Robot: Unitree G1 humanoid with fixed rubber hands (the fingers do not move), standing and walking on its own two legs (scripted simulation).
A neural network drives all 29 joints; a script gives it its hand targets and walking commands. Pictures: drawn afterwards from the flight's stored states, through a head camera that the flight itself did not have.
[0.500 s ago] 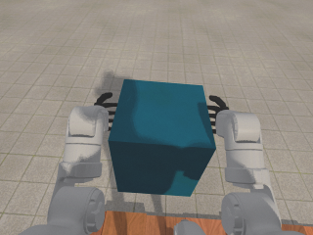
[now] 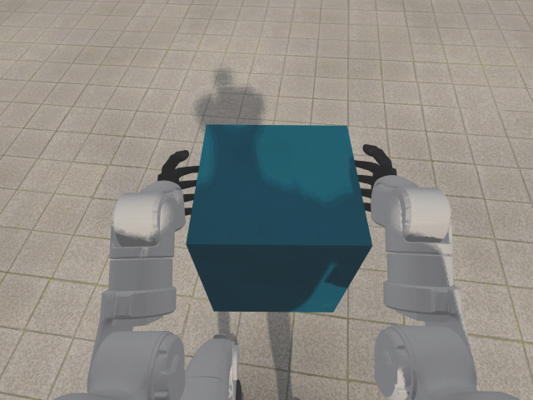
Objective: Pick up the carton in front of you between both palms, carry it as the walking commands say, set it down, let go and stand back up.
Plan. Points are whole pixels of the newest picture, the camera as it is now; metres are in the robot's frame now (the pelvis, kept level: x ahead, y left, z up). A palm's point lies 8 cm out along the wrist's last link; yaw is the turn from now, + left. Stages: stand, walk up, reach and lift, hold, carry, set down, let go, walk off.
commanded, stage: carry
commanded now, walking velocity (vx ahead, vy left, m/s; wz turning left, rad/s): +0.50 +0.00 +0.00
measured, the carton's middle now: (274, 226) +0.36 +0.01 +0.00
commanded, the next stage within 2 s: none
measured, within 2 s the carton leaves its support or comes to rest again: neither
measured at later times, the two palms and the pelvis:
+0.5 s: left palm (213, 46) +0.72 +0.14 +0.09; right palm (364, 46) +0.71 -0.16 +0.09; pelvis +0.35 +0.01 -0.01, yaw +0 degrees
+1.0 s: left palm out of the picture +1.00 +0.12 +0.08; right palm out of the picture +1.02 -0.17 +0.08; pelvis +0.67 -0.04 +0.00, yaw +2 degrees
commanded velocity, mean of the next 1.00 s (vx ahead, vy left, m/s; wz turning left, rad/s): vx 0.38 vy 0.00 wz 0.00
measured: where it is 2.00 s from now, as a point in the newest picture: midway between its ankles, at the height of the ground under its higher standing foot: (289, 213)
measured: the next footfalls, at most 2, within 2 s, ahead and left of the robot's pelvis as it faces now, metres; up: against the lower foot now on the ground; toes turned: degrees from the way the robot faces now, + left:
left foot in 0.20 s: +0.35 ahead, +0.06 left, -0.02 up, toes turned +4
right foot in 0.68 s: +0.68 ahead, -0.10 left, -0.02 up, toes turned -5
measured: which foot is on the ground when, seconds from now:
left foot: up 0.00-0.18, down 0.20-0.70, up 0.72-1.00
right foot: down 0.00-0.22, up 0.24-0.66, down 0.68-1.00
